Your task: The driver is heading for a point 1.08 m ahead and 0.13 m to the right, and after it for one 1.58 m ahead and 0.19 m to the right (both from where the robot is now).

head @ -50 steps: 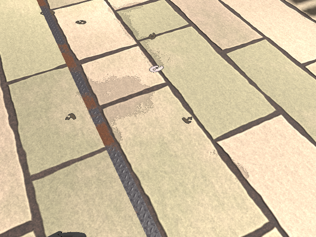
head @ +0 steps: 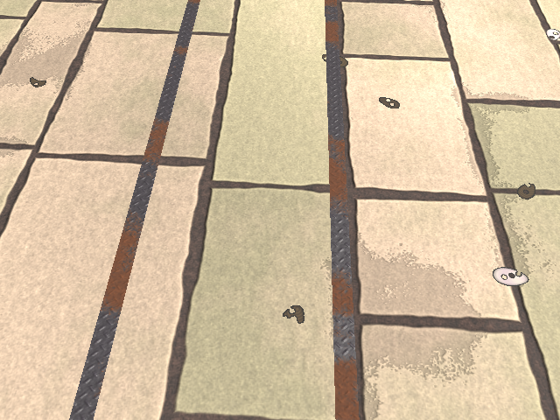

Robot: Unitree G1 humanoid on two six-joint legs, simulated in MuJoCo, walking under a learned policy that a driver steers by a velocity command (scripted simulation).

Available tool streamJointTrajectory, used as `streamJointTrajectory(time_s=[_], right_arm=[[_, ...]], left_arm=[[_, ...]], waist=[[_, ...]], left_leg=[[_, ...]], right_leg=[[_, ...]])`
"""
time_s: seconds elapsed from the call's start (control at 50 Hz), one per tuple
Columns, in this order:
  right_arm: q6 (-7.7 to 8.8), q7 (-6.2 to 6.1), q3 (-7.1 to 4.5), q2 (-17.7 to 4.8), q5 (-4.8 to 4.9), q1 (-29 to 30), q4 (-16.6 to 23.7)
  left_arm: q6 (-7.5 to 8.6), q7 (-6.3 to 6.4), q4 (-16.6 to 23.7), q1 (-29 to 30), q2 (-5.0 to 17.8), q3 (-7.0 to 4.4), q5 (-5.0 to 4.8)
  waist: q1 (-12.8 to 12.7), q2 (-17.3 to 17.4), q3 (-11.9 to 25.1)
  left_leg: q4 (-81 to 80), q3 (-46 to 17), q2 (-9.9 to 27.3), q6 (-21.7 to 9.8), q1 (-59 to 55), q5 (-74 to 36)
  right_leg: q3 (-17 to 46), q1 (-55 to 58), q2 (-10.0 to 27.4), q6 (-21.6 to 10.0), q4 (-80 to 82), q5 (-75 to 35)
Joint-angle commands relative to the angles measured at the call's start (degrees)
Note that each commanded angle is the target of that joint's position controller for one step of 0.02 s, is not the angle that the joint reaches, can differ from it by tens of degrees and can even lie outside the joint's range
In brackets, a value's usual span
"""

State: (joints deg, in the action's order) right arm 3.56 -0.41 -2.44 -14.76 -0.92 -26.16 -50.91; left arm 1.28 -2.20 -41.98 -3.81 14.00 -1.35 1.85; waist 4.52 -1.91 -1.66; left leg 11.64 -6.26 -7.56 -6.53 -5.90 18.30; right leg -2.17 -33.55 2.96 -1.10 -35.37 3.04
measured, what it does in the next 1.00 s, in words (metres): walks ahead: right foot, then left foot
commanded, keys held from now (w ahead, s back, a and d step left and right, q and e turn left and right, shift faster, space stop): w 1.00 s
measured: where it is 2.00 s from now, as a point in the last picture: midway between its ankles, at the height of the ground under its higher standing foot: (266, 211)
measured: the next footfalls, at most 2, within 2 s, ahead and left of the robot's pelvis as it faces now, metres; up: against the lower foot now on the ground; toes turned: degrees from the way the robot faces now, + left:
right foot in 0.06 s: +0.21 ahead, -0.11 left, +0.00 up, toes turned -2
left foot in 0.60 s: +0.49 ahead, +0.09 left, +0.00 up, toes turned +4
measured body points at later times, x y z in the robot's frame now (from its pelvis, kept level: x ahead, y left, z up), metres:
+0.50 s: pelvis +0.27 -0.03 +0.01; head +0.30 -0.03 +0.46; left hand +0.22 +0.23 -0.13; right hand +0.46 -0.25 -0.10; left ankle +0.43 +0.11 -0.70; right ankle +0.17 -0.11 -0.73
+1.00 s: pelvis +0.53 +0.02 +0.01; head +0.55 +0.03 +0.46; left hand +0.68 +0.26 -0.11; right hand +0.48 -0.23 -0.13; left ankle +0.45 +0.08 -0.73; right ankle +0.69 -0.13 -0.68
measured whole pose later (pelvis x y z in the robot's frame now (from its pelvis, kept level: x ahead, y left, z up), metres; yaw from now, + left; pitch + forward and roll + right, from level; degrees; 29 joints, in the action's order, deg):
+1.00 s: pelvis +0.53 +0.02 +0.01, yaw +0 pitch +0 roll +1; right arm 4.9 0.3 -1.6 -12.1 -0.5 -25.4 -57.5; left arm 1.2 -2.0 -49.5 -6.3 13.8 -1.8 1.7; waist 2.6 -2.6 -1.6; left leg 9.4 4.2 -5.4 -5.0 -2.4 12.5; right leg -1.7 -35.9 6.1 -0.7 -42.0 1.9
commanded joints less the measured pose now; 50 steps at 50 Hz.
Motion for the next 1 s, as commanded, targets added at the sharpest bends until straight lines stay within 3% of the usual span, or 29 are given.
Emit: streamJointTrajectory(time_s=[0.02, 0.04, 0.06, 0.08, 0.1, 0.12, 0.14, 0.16, 0.2, 0.26, 0.34, 0.42, 0.48, 0.54, 0.56, 0.58, 0.6, 0.62, 0.64, 0.66, 0.68, 0.7, 0.74, 0.78, 0.84, 0.92, 1.0], right_arm=[[0.71, -0.73, -1.89, -9.70, -0.34, -0.32, 1.52], [0.76, -0.58, -1.93, -10.22, -0.49, 0.18, 1.24], [0.88, -0.37, -1.75, -10.08, -0.16, 1.10, 1.26], [1.28, -0.05, -0.73, -6.73, 0.93, 0.15, 3.31], [1.07, 0.05, -0.49, -3.93, 1.82, -5.80, 3.15], [0.74, -0.24, -1.22, -8.04, -0.32, -1.63, 2.85], [0.84, 0.20, -1.13, -7.34, -0.29, 1.92, 3.55], [0.79, 0.60, -0.76, -6.37, -0.32, 4.11, 3.95], [-0.41, 1.38, -0.49, -5.38, -1.17, 3.70, 3.74], [-1.35, 2.16, -0.09, -4.06, -1.49, 5.13, 3.93], [-1.49, 2.48, 0.51, -3.41, -1.29, 15.57, 7.14], [-1.13, 2.63, 1.47, -1.95, -0.80, 23.62, 9.30], [-0.91, 2.40, 1.49, -2.60, -0.66, 27.34, 10.40], [-0.46, 2.04, 1.02, -3.76, -0.78, 26.63, 10.54], [-0.20, 1.73, 0.64, -4.37, -0.91, 23.42, 9.53], [0.25, 1.31, 0.09, -5.08, -1.18, 16.63, 7.19], [0.87, 0.70, -0.86, -7.28, -2.03, 7.13, 4.08], [1.12, -0.08, -2.26, -12.65, -3.42, -1.53, 3.06], [0.36, 0.26, -3.19, -15.28, -2.04, -1.70, 2.36], [-0.10, 0.55, -2.46, -11.16, -0.11, 3.34, 2.73], [0.07, 0.77, -1.56, -7.82, 0.17, 8.33, 3.42], [0.41, 0.96, -0.98, -5.55, -0.08, 10.85, 3.45], [1.12, 0.70, -0.42, -3.83, 0.18, 11.32, 2.24], [2.07, 0.73, -0.67, -4.63, 0.47, 8.86, 0.74], [2.33, 0.72, -0.95, -5.48, 0.68, 5.84, -1.15], [2.02, 0.73, -0.72, -5.04, 0.66, 2.18, -3.19], [1.94, 0.40, -0.65, -5.25, 0.28, -1.73, -5.33]], left_arm=[[1.66, 0.56, 4.01, 0.99, 5.80, -1.52, -0.33], [1.94, 1.26, 1.93, -5.48, 7.00, -2.14, -0.46], [2.51, 2.07, -0.55, -14.37, 8.37, -2.79, -0.01], [2.83, 3.04, -1.59, -22.99, 13.20, -3.96, 1.51], [2.41, 2.47, -2.61, -23.85, 16.98, -5.05, 1.53], [1.96, 1.81, -2.56, -19.88, 12.16, -4.05, -0.67], [1.99, 1.58, -1.93, -14.58, 8.87, -3.25, -1.15], [2.24, 1.44, -1.83, -11.96, 6.62, -2.66, -0.75], [2.88, 1.68, -3.32, -11.71, 4.99, -1.94, -0.89], [4.15, 1.42, -5.65, -14.91, 6.23, -2.23, -1.52], [4.17, 1.32, -7.93, -18.26, 6.27, -2.20, -1.69], [4.21, 1.34, -9.82, -21.54, 6.89, -2.25, -1.68], [3.95, 1.69, -11.18, -23.69, 7.28, -2.21, -1.27], [3.53, 2.28, -12.00, -23.04, 8.14, -2.38, -0.85], [3.39, 2.45, -12.09, -22.21, 8.57, -2.46, -0.75], [3.11, 2.48, -12.24, -21.47, 8.77, -2.47, -0.85], [3.06, 2.47, -11.93, -21.41, 7.90, -2.09, -1.06], [3.25, 2.24, -9.27, -22.73, 4.01, -0.93, -2.14], [3.04, 2.17, -9.77, -27.64, 2.84, -1.08, -2.41], [2.52, 2.46, -9.87, -22.20, 7.63, -2.34, -0.96], [2.87, 1.97, -8.82, -18.78, 6.54, -2.19, -1.01], [2.84, 1.69, -8.80, -17.51, 5.26, -1.93, -1.14], [1.49, 1.06, -9.77, -18.96, 3.92, -1.67, 0.09], [0.71, 0.50, -9.58, -18.01, 3.28, -1.63, 0.27], [0.22, 0.16, -7.55, -11.31, 3.36, -1.65, 0.28], [0.46, 0.10, -4.83, -2.71, 2.67, -1.14, -0.12], [0.78, 0.27, -2.72, 4.03, 2.13, -0.47, -0.35]], waist=[[-3.38, 6.57, -1.07], [-6.14, 6.34, 2.56], [-10.56, 4.71, 7.54], [-12.86, -1.75, 15.31], [-9.46, -13.06, 19.14], [-8.31, -3.52, 12.49], [-6.46, -0.48, 5.16], [-5.56, 0.85, 2.29], [-3.38, -1.99, 0.72], [-2.85, -2.16, 0.46], [-4.69, -1.59, -2.36], [-6.91, -1.83, -2.56], [-7.85, -1.96, -2.85], [-6.37, -2.26, -2.56], [-4.73, -2.50, -0.98], [-1.64, -1.62, 2.52], [1.90, 0.32, 8.23], [3.70, 8.68, 16.36], [1.12, 16.96, 19.96], [-0.13, 7.30, 11.38], [-1.78, 5.71, 4.63], [-3.34, 4.84, 2.00], [-5.80, 6.45, 0.56], [-6.32, 5.73, 0.70], [-5.52, 5.04, -1.77], [-3.67, 4.79, -3.30], [-1.60, 5.28, -4.02]], left_leg=[[7.48, -5.07, 17.36, -2.94, 0.61, -53.17], [14.91, -4.01, 16.21, -2.15, 0.95, -59.74], [25.80, -1.87, 14.05, -1.15, 5.96, -55.74], [43.10, 0.42, 9.95, 0.38, 19.06, -36.87], [60.15, 3.49, -0.67, 2.17, 34.94, 10.41], [63.49, -1.43, 2.89, 1.13, 39.26, 8.48], [61.44, -0.85, 5.56, 1.26, 39.76, 3.56], [58.44, 0.25, 7.62, 1.37, 38.82, 0.92], [54.46, 1.91, 9.79, 2.53, 35.45, -0.74], [51.26, 4.20, 11.08, 4.10, 36.67, -3.17], [41.12, 6.84, 13.35, 6.06, 43.02, -11.13], [28.51, 9.19, 12.05, 6.18, 40.16, -17.71], [23.66, 9.61, 10.93, 4.98, 39.18, -17.44], [20.18, 9.61, 9.43, 2.64, 35.91, -11.85], [18.68, 10.08, 7.93, 1.63, 31.25, -9.53], [15.33, 10.98, 6.11, 0.33, 22.80, -9.89], [14.33, 8.46, 8.35, -1.70, 9.23, -10.67], [12.99, -10.46, 23.90, -6.03, -6.92, -5.06], [5.94, -32.27, 33.03, -11.94, -12.86, -5.57], [4.89, -26.64, 29.31, -9.83, -6.07, -0.98], [2.79, -18.83, 26.93, -8.44, 2.26, -3.08], [0.45, -13.39, 23.96, -6.58, 7.55, -6.66], [-2.14, -6.49, 20.32, -4.61, 13.66, -12.71], [-3.49, -3.93, 19.55, -5.24, 14.18, -17.66], [-6.06, -1.23, 18.75, -5.64, 12.97, -18.12], [-6.23, 1.94, 17.23, -4.87, 10.30, -22.79], [-4.82, 3.54, 17.86, -4.58, 5.51, -28.57]], right_leg=[[-1.44, 6.77, -3.76, -3.03, 4.36, 5.42], [-2.25, 14.88, -5.85, -4.23, 6.01, 6.87], [-0.55, 27.60, -3.93, -6.03, 9.03, 4.07], [15.30, 43.58, 9.48, -9.85, 9.76, 11.21], [40.70, 51.44, 22.08, -16.96, 15.61, 8.64], [40.80, 44.94, 19.17, -15.70, 18.15, 12.07], [31.15, 36.72, 17.19, -14.50, 19.54, 11.47], [25.25, 31.80, 14.16, -12.89, 21.49, 7.77], [17.49, 26.21, 9.97, -10.67, 24.09, 1.22], [13.11, 25.26, 8.77, -11.42, 26.64, -4.89], [8.62, 26.90, 6.68, -11.03, 29.41, -7.11], [5.48, 29.00, 5.77, -9.59, 28.42, -12.31], [5.80, 33.50, 7.74, -9.41, 26.49, -15.68], [6.01, 37.78, 9.83, -8.67, 22.13, -23.68], [5.41, 38.25, 9.68, -7.97, 18.01, -30.59], [3.95, 37.54, 8.28, -7.08, 9.91, -35.42], [1.98, 31.26, 5.83, -5.95, -1.50, -30.03], [-1.26, 16.26, 0.98, -4.05, -20.68, -7.57], [0.92, 1.83, -7.81, -3.31, -34.61, 28.80], [5.86, -2.70, -3.57, -4.12, -36.88, 24.69], [5.63, -2.68, -1.50, -4.19, -34.64, 19.48], [5.20, -0.51, 0.38, -3.95, -31.36, 16.32], [4.36, 4.32, 1.88, -2.49, -27.85, 14.05], [3.24, 4.13, 2.05, -1.45, -26.69, 12.10], [2.11, -1.97, 3.57, 0.05, -22.08, 6.30], [0.33, -4.57, 3.42, 1.05, -11.70, -0.42], [-1.59, -3.39, 1.58, 0.05, -2.98, -3.16]])
Over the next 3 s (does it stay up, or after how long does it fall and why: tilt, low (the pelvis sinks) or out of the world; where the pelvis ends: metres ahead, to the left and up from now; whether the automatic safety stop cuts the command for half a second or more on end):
stays up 1.51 -0.17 0.00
